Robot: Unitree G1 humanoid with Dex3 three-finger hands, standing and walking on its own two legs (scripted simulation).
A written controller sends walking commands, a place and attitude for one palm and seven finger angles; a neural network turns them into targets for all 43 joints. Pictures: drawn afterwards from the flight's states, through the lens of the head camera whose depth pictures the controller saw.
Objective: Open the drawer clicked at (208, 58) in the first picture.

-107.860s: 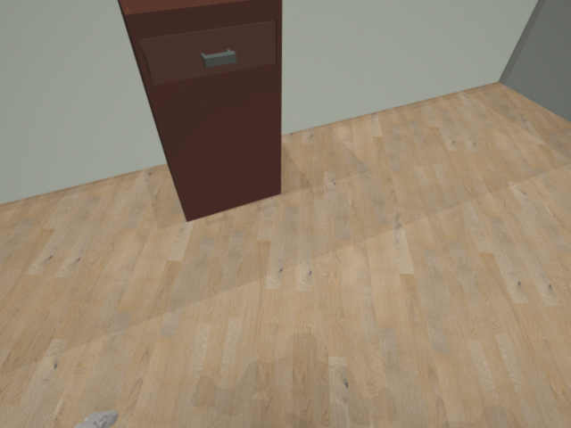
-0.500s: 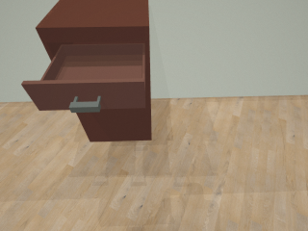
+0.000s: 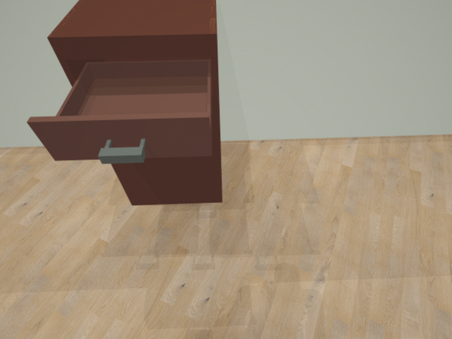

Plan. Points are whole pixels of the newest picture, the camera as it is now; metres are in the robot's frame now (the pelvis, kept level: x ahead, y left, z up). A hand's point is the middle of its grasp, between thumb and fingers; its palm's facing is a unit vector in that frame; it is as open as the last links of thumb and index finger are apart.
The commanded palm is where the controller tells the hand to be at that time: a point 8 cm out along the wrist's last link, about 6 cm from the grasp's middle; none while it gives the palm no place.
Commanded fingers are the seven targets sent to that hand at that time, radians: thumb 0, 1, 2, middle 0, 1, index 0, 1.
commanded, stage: look to check the result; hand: left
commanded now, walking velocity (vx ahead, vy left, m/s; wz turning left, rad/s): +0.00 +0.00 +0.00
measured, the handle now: (124, 148) +0.54 +0.29 -0.02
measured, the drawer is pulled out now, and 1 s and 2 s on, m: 0.29 0.29 0.29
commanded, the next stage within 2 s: stand and wait in 0.16 s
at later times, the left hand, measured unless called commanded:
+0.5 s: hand out of the picture +0.05 +0.19 -0.17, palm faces +0.03 -0.97 -0.25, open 7.4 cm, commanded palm none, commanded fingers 0.00 0.90 0.90 -0.20 -0.30 -0.20 -0.30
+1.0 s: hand out of the picture +0.08 +0.20 -0.16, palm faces +0.02 -0.96 -0.29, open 7.4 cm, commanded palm none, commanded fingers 0.00 0.90 0.90 -0.20 -0.30 -0.20 -0.30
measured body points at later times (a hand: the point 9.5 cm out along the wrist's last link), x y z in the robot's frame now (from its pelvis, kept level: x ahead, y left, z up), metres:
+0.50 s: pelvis +0.01 -0.01 +0.00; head +0.04 -0.02 +0.45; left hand +0.05 +0.24 -0.15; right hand +0.02 -0.25 -0.16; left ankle +0.00 +0.12 -0.74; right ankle +0.02 -0.10 -0.74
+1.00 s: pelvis +0.02 -0.02 +0.00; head +0.04 -0.03 +0.45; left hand +0.08 +0.25 -0.14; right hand +0.06 -0.28 -0.15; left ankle +0.00 +0.12 -0.74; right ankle +0.02 -0.10 -0.74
